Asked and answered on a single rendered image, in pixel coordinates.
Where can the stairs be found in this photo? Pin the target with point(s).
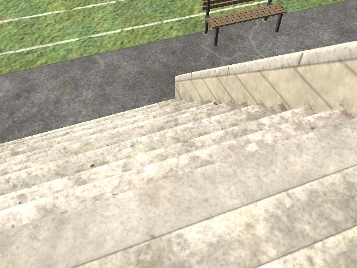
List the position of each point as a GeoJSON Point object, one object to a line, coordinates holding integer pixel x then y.
{"type": "Point", "coordinates": [58, 170]}

